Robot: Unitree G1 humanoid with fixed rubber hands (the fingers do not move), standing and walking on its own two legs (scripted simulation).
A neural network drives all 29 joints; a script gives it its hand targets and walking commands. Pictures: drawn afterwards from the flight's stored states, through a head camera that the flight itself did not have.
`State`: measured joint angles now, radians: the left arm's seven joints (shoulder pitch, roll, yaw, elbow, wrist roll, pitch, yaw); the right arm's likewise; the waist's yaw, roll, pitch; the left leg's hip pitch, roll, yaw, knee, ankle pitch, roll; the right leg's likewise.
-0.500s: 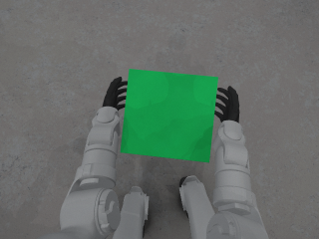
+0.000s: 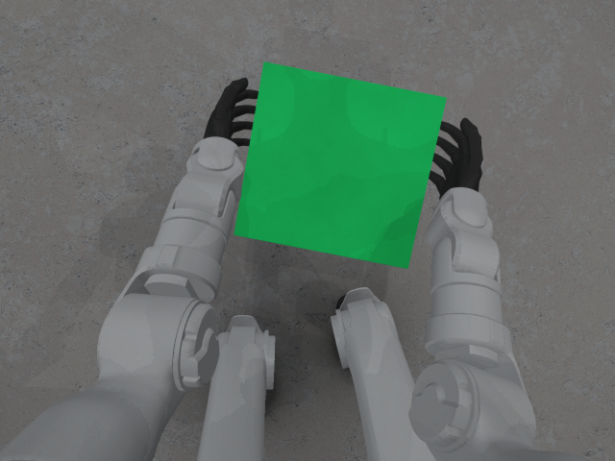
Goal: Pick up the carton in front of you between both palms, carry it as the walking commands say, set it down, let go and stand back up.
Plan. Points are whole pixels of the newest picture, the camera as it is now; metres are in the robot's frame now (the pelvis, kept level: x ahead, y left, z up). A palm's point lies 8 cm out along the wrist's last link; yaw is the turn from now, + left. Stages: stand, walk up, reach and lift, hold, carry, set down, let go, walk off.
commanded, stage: set down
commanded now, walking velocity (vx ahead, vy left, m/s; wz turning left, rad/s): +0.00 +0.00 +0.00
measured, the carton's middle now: (332, 174) +0.47 -0.09 -0.21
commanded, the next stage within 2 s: none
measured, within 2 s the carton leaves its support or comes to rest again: rests again in 1.34 s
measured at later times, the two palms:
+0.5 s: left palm (255, 148) +0.54 +0.02 -0.26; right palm (428, 203) +0.42 -0.25 -0.25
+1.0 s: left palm (256, 149) +0.55 +0.02 -0.29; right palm (426, 202) +0.42 -0.26 -0.27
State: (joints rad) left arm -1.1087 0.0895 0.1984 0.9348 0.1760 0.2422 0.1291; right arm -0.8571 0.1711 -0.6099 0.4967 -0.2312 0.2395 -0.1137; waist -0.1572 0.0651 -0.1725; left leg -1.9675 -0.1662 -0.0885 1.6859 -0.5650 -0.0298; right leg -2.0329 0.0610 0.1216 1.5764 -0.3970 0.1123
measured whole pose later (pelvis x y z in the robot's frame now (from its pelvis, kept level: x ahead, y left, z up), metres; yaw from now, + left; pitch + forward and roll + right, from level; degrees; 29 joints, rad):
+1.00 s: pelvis -0.02 +0.01 -0.11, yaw -2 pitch +47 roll -6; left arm -1.58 0.26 -0.03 1.26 0.11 0.21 0.08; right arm -1.19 0.02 -0.72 0.75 -0.17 0.19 -0.06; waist -0.22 0.05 0.15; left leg -2.29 -0.18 -0.07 2.10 -0.62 -0.01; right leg -2.32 0.04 0.08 1.94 -0.45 0.14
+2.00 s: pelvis -0.03 +0.00 -0.14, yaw -3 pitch +41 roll -6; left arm -1.56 0.47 -0.26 1.15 -0.11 0.11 0.03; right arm -1.23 -0.23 -0.42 1.08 0.24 -0.02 -0.09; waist -0.24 -0.04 0.33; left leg -2.30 -0.06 -0.05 2.19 -0.61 0.01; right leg -2.33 -0.02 -0.02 2.02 -0.42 0.06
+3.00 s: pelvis +0.01 -0.01 +0.07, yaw -2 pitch +47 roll -2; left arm -1.28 0.39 0.04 1.02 0.07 0.27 -0.07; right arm -0.84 -0.01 -0.45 0.56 0.06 0.21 -0.12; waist -0.26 0.07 -0.09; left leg -1.73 -0.06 -0.05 1.40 -0.48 0.01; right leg -1.79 0.01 0.02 1.28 -0.31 0.05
